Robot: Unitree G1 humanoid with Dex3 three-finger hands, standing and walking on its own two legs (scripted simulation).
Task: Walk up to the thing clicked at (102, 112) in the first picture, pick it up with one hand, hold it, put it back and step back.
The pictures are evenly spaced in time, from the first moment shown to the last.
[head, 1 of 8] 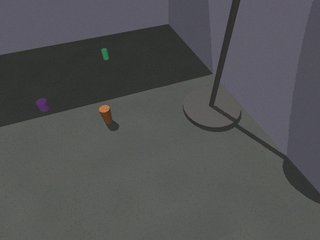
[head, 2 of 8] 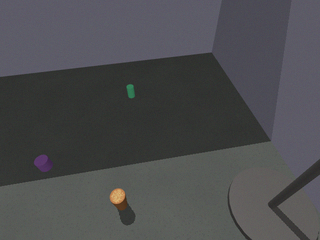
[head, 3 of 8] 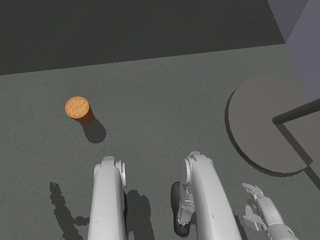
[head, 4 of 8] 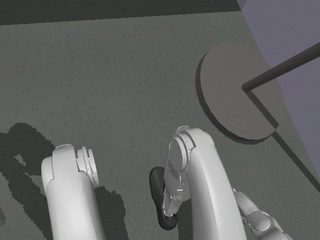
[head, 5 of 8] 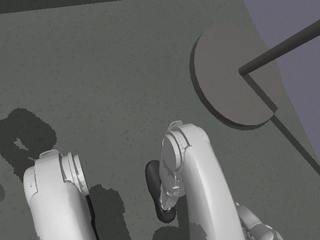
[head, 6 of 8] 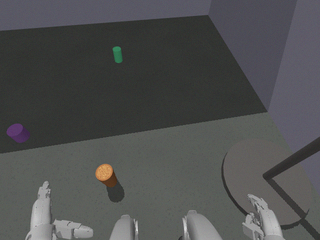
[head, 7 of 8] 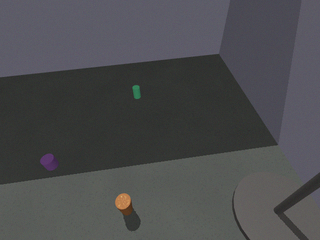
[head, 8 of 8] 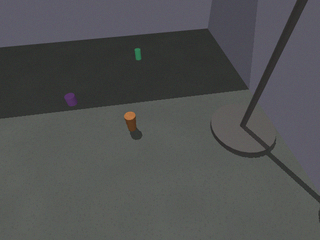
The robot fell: no
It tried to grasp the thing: yes
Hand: left
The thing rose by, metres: 0.67
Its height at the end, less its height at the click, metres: +0.00
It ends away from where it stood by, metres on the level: 0.03
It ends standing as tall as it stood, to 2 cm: yes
